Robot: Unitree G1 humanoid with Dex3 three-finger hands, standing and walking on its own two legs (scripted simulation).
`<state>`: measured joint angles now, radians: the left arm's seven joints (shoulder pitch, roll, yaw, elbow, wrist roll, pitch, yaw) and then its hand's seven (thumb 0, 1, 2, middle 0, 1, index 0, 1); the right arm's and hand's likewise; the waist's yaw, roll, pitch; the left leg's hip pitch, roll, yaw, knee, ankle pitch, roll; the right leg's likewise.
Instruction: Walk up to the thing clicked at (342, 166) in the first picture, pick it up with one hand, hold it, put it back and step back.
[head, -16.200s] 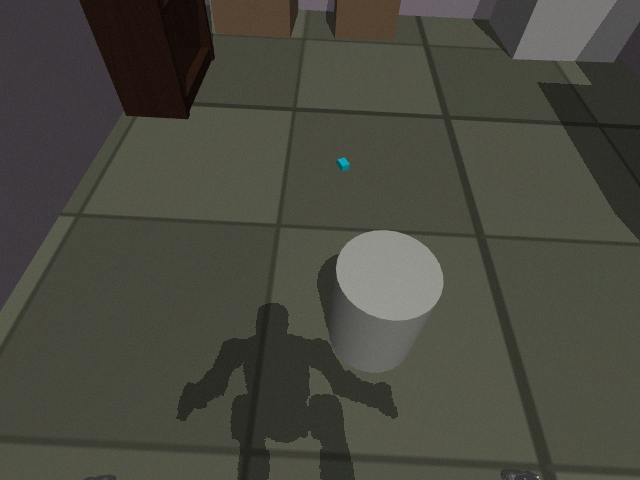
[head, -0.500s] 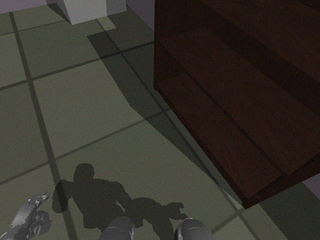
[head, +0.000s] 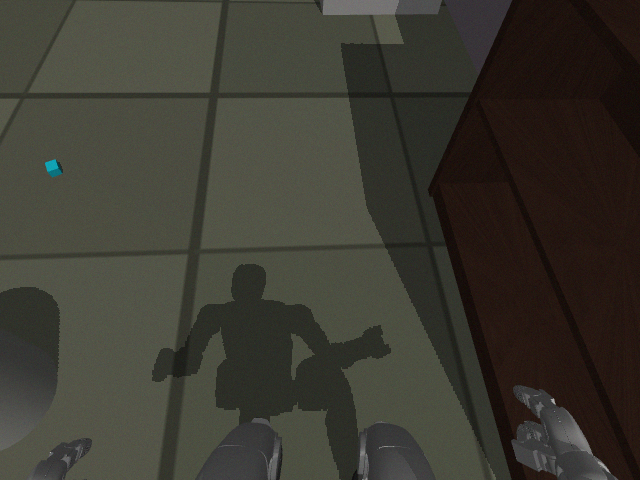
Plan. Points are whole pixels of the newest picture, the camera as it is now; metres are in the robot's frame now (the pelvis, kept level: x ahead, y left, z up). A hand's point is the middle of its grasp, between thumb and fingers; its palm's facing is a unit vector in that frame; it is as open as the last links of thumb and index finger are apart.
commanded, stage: walk up
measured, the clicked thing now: (53, 168) +1.15 +1.01 -0.73
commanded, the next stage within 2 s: stand in 1.90 s
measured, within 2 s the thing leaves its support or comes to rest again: neither
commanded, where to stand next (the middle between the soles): +0.08 +0.03 m, yaw +33 degrees
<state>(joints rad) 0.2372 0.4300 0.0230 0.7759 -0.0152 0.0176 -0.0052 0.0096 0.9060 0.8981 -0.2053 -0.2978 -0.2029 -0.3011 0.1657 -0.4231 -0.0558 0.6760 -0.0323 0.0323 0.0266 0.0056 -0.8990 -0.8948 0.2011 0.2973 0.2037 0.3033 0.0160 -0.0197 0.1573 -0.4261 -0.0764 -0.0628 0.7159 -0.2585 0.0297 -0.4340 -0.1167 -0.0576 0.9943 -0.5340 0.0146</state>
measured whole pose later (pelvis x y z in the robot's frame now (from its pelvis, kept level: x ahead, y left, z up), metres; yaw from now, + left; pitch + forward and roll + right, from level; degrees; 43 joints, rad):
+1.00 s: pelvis -0.02 +0.01 +0.00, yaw +33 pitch -3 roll +2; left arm 0.24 0.41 0.04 0.87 0.02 0.01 -0.03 0.01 0.90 0.90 -0.21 -0.30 -0.21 -0.30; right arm 0.20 -0.42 -0.04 0.90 -0.02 -0.04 -0.01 0.01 -0.90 -0.89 0.20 0.30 0.20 0.30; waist 0.05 -0.05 0.12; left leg -0.33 -0.06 0.03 0.70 -0.32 0.03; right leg -0.37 -0.16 -0.10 0.80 -0.38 0.01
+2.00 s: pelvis +0.02 +0.00 +0.04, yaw +37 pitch -2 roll +0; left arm 0.07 0.37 0.01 1.14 0.00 0.00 -0.01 0.01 0.91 0.90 -0.20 -0.30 -0.20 -0.30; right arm 0.06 -0.35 0.01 1.15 -0.01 -0.01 0.01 0.01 -0.90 -0.89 0.20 0.30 0.20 0.30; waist 0.01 -0.01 0.05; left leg -0.15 -0.01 -0.07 0.37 -0.18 -0.01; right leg -0.11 -0.06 -0.09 0.35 -0.20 0.03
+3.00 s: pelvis +0.04 -0.01 +0.04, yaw +35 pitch -1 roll +0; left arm 0.10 0.35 0.00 1.13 0.00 -0.01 -0.01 0.01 0.91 0.90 -0.20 -0.30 -0.20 -0.30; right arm 0.09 -0.35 0.01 1.16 -0.01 -0.01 0.01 0.01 -0.90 -0.90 0.20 0.30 0.20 0.30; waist 0.00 0.00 0.05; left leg -0.12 0.02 -0.05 0.31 -0.17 -0.04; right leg -0.11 -0.03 -0.07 0.33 -0.20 0.00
